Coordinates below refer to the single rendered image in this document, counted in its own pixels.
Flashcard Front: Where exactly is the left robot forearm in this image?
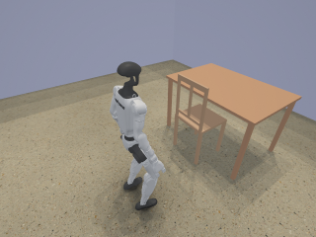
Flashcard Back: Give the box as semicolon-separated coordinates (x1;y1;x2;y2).
112;115;119;126

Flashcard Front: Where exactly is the right robot foot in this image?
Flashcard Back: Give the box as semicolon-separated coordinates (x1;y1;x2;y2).
135;198;157;210

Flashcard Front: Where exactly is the right robot hand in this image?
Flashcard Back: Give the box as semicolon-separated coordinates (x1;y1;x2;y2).
151;160;166;178

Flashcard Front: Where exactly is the table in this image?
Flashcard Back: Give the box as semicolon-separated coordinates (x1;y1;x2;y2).
166;63;302;180

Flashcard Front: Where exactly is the robot torso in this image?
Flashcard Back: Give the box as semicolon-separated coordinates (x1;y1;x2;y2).
115;86;142;154

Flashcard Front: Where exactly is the chair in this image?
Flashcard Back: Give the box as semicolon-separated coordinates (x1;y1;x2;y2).
173;73;227;164

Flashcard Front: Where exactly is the right robot forearm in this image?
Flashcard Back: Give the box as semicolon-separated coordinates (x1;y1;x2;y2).
137;133;158;165

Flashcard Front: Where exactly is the left robot upper arm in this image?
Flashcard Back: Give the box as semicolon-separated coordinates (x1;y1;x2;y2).
110;85;123;117

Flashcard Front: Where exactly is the right robot upper arm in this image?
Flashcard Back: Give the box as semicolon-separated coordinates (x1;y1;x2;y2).
131;99;147;142

